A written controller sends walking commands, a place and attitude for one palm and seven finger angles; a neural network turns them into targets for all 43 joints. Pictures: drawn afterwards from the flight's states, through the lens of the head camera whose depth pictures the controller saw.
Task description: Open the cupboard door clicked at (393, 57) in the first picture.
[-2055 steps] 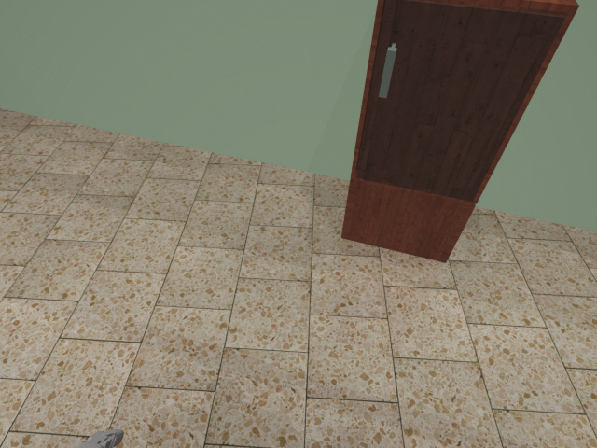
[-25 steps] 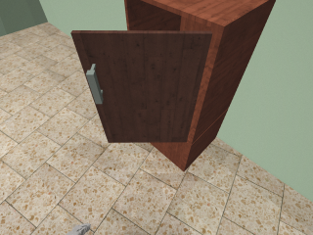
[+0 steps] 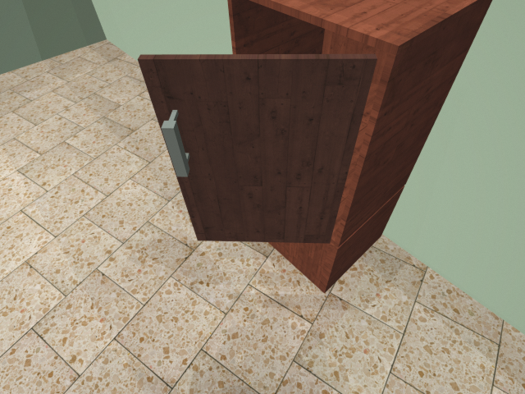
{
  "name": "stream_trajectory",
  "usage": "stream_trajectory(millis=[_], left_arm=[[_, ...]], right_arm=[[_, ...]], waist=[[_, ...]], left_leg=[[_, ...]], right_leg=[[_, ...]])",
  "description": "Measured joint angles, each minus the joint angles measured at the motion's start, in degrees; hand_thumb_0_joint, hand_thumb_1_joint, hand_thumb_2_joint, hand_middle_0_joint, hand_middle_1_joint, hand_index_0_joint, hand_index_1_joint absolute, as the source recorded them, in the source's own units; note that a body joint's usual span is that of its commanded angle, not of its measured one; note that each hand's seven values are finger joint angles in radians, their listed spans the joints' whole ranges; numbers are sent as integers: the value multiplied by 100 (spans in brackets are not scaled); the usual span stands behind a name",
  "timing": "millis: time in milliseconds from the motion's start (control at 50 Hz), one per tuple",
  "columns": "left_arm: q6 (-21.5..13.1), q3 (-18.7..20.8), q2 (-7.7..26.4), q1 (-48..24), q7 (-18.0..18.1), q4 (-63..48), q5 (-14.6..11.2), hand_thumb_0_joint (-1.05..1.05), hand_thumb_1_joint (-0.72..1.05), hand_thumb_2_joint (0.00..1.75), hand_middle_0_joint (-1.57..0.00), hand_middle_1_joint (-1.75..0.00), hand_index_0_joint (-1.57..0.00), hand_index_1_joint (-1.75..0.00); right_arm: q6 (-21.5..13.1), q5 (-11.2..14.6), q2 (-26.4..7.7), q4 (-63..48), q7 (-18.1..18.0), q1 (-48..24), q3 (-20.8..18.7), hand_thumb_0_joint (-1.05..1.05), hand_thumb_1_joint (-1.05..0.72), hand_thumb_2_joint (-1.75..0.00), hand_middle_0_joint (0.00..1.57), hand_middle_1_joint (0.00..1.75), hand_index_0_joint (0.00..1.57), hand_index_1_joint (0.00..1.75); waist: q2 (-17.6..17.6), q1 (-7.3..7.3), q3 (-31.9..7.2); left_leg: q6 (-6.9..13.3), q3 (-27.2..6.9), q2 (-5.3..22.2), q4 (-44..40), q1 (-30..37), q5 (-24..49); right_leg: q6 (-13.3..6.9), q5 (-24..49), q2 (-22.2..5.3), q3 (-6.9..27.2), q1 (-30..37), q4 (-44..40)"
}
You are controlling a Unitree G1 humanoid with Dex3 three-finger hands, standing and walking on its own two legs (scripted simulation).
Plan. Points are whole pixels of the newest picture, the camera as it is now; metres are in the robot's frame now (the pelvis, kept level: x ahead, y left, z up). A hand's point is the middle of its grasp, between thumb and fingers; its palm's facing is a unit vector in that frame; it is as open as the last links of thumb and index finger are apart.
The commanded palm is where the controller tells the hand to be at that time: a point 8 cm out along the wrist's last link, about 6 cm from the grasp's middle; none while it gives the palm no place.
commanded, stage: come to a stop and stand still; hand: left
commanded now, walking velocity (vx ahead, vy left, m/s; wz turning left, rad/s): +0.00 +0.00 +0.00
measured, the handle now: (178, 143) +0.57 +0.22 +0.04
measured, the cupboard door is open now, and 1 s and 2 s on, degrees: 45 45 45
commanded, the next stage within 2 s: look again from close up in 0.32 s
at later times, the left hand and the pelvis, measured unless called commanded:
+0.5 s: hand out of the picture +0.04 +0.17 -0.15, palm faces +0.00 -0.97 -0.23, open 7.3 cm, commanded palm none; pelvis +0.00 -0.02 +0.01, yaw +0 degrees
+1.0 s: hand out of the picture +0.03 +0.15 -0.16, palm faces +0.03 -0.97 -0.22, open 7.3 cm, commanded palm none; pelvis +0.02 -0.03 +0.01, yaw +1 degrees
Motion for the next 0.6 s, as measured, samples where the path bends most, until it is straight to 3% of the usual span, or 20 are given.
stream_trajectory(millis=[140,600], left_arm=[[-39,-86,-24,128,-72,50,-13,1,91,90,-20,-30,-20,-30],[-185,-125,-117,-296,-99,273,-56,1,92,89,-21,-30,-20,-30]], right_arm=[[-73,-15,-23,26,-6,71,127,1,-93,-89,20,29,20,30],[-127,-28,190,893,-12,592,327,1,-91,-89,20,29,20,30]], waist=[[124,88,-70],[-22,-81,21]], left_leg=[[-4,10,-13,-357,219,193],[-166,-79,91,-861,483,426]], right_leg=[[10,180,22,0,201,-317],[-129,303,162,-115,455,-731]])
